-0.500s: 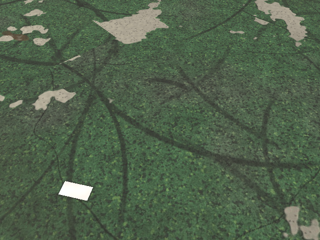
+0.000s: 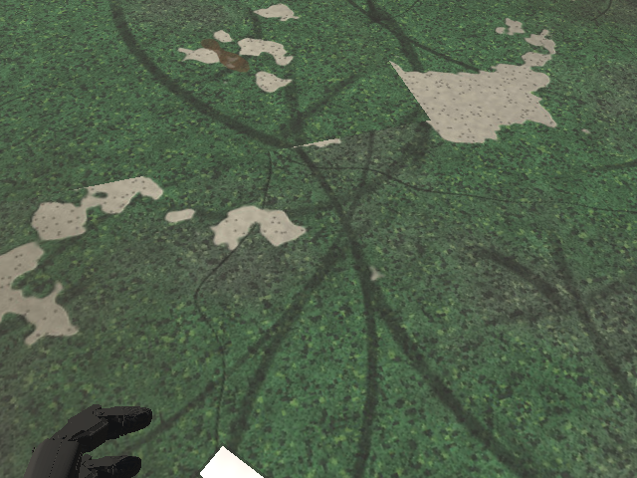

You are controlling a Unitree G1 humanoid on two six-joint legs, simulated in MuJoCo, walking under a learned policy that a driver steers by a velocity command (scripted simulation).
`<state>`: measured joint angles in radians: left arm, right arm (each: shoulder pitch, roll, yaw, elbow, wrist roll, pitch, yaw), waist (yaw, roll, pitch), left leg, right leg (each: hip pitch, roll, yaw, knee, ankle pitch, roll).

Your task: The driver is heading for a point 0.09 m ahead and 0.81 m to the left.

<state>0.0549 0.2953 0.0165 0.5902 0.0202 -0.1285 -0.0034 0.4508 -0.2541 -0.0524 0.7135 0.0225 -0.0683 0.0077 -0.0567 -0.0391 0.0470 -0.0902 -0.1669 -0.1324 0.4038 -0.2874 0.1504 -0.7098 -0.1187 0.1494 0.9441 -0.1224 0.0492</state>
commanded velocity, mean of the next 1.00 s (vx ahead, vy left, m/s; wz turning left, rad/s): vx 0.99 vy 0.00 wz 1.00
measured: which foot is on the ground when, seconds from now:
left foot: down 0.00-0.20, up 0.22-0.64, down 0.66-1.00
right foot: up 0.00-0.16, down 0.18-0.66, up 0.68-1.00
